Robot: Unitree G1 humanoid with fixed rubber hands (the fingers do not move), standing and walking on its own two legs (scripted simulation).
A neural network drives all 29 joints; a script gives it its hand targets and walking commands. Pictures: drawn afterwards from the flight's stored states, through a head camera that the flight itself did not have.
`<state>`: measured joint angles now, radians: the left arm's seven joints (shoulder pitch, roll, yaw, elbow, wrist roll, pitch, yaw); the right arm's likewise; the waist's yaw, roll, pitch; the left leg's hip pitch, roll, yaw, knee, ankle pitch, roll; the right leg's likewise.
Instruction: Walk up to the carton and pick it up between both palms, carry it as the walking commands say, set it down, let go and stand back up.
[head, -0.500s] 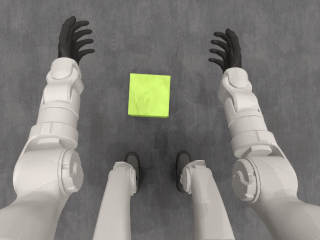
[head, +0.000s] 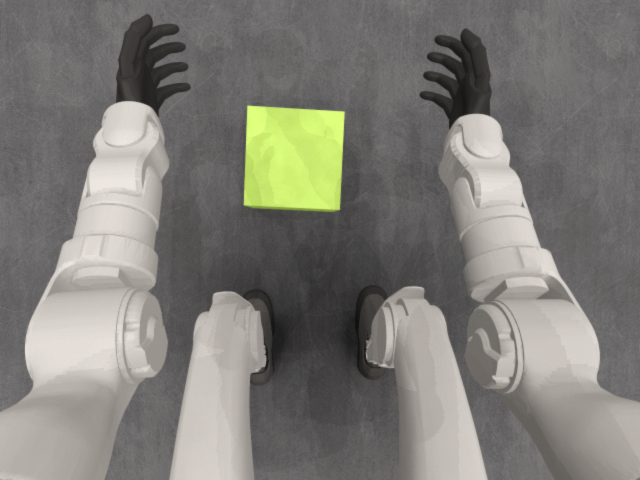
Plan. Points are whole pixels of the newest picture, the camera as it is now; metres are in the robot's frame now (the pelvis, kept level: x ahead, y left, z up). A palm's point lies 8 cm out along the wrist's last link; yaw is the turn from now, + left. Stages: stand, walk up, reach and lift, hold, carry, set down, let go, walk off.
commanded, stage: reach and lift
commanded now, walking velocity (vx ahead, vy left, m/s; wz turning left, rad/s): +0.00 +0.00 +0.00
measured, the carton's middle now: (294, 164) +0.49 +0.04 -0.48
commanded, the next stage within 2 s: none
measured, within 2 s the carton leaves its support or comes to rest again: neither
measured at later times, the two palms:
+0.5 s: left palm (187, 136) +0.50 +0.19 -0.28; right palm (419, 142) +0.49 -0.15 -0.28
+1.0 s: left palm (207, 153) +0.50 +0.19 -0.39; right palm (401, 150) +0.50 -0.15 -0.39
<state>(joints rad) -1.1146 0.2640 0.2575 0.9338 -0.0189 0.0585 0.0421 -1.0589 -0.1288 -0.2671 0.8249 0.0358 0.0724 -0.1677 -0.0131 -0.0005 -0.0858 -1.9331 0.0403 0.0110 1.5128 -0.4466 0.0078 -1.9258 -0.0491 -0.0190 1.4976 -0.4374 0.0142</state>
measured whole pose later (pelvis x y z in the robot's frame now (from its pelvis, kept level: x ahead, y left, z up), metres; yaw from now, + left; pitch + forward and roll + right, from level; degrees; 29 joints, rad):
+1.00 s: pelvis -0.04 +0.00 -0.19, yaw -1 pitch +39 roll -2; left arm -1.51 0.40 -0.05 1.26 -0.28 -0.03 0.10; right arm -1.52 -0.32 -0.03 1.27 0.30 -0.03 -0.15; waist 0.00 -0.03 0.39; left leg -2.33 0.04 -0.02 2.18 -0.52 0.01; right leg -2.32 -0.04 0.00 2.15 -0.51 0.02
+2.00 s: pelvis -0.03 +0.00 -0.20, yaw +0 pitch +37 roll -1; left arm -1.56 0.34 0.04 1.30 -0.17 0.00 0.08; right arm -1.58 -0.19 -0.22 1.29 0.06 0.00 -0.13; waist 0.01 -0.03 0.40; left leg -2.33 0.04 -0.01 2.23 -0.54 0.01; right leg -2.33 -0.01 0.03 2.21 -0.53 0.04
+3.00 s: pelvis -0.03 -0.01 -0.18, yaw +1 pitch +40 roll -2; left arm -1.38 0.25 0.18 1.03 0.05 0.25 0.10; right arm -1.35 -0.06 -0.41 0.92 -0.07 0.19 -0.15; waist -0.02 -0.05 0.19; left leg -2.33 -0.02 -0.07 2.17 -0.53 -0.04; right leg -2.30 0.05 0.03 2.16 -0.55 0.06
